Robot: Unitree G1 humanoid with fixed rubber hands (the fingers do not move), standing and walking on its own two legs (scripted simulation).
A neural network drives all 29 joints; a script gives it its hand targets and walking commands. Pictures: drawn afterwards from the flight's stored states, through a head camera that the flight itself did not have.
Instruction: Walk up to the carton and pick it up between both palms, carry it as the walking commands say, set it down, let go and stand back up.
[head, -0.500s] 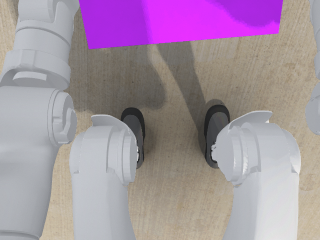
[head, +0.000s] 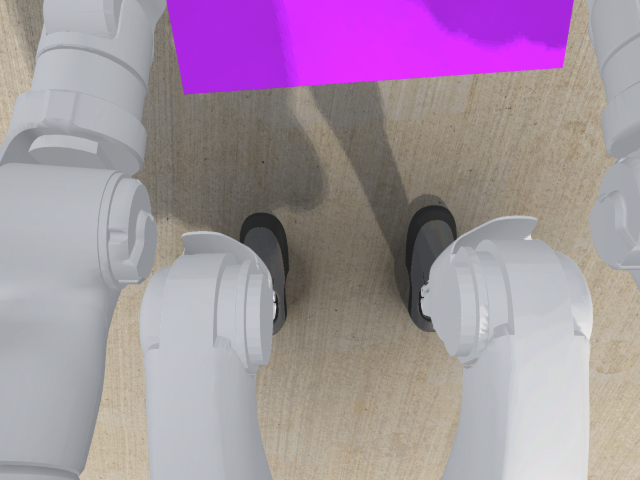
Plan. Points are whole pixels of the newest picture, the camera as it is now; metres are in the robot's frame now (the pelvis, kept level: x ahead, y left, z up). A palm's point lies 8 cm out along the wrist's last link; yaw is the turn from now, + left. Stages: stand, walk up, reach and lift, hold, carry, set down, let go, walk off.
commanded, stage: reach and lift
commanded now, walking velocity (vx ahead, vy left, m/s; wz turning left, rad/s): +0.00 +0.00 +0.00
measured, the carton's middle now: out of the picture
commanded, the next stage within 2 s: none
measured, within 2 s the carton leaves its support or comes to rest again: leaves its support in 0.72 s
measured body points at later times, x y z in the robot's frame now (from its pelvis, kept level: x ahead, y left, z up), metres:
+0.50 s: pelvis +0.01 +0.00 -0.01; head +0.39 -0.02 +0.20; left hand +0.58 +0.16 -0.21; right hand +0.57 -0.21 -0.20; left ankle +0.12 +0.13 -0.35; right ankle +0.12 -0.14 -0.35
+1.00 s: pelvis +0.00 +0.00 +0.02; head +0.37 -0.02 +0.26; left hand +0.58 +0.16 -0.14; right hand +0.58 -0.22 -0.13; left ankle +0.12 +0.13 -0.35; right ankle +0.12 -0.14 -0.35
